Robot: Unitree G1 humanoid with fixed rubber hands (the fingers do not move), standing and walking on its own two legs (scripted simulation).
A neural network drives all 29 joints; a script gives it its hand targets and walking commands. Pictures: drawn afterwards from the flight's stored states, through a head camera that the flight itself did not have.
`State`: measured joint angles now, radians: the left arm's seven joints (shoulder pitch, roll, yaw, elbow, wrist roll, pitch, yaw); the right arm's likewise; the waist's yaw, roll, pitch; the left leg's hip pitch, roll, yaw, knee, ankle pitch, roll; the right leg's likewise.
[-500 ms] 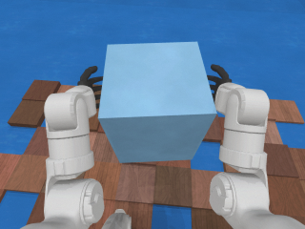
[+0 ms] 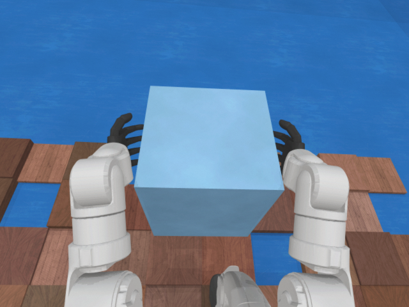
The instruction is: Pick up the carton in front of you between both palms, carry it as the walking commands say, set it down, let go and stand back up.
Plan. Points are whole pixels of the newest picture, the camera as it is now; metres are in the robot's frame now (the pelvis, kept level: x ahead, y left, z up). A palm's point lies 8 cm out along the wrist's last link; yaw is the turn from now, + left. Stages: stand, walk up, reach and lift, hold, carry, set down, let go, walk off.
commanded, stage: carry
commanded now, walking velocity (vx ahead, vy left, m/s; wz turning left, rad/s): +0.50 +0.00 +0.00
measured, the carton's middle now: (204, 169) +0.38 -0.02 +0.02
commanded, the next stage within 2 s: none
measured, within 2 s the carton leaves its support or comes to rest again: neither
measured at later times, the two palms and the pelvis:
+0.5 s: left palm out of the picture +0.73 +0.18 +0.20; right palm out of the picture +0.73 -0.12 +0.20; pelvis +0.36 +0.02 +0.02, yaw +0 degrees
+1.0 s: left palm out of the picture +1.05 +0.13 +0.17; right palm out of the picture +1.05 -0.16 +0.16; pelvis +0.67 +0.00 +0.02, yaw -1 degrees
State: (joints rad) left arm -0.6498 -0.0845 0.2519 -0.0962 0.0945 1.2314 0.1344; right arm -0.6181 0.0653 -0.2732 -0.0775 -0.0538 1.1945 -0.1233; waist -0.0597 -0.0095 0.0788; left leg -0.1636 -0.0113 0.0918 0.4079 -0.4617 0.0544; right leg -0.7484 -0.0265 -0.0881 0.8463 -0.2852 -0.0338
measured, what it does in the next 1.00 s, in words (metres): climbs: right foot, then left foot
